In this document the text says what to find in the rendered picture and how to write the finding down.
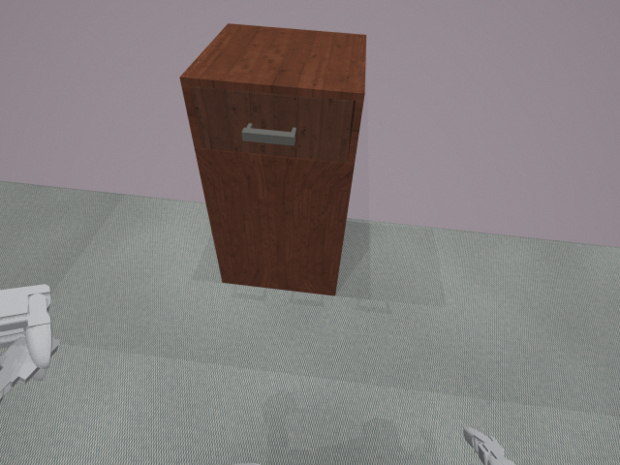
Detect handle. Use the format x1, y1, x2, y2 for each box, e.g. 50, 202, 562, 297
241, 123, 296, 146

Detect cabinet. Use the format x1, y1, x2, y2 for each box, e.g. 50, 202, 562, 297
180, 23, 366, 296

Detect robot right hand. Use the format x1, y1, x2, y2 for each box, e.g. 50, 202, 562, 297
464, 427, 515, 465

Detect robot left hand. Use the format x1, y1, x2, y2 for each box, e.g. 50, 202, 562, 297
0, 284, 59, 403

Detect drawer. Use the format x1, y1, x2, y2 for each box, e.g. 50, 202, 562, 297
191, 86, 354, 163

